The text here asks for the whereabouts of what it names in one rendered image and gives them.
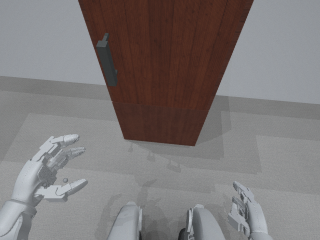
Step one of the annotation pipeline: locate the left robot forearm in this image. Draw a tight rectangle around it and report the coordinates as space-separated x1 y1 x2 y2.
0 199 37 240

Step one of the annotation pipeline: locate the cupboard door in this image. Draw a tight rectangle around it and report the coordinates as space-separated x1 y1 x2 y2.
82 0 247 110

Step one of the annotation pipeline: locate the robot thigh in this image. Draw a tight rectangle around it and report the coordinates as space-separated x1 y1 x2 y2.
186 207 226 240
106 204 143 240

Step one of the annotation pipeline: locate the right robot thigh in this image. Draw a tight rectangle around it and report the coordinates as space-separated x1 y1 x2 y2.
186 207 226 240

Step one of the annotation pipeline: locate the right robot hand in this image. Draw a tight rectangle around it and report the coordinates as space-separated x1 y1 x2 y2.
228 181 268 238

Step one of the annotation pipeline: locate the left robot thigh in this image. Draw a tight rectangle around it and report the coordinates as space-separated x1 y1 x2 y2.
106 204 143 240

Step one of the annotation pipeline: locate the handle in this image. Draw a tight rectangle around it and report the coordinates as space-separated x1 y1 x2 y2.
96 33 118 87

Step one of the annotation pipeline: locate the left robot hand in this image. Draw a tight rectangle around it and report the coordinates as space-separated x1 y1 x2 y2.
11 134 88 207

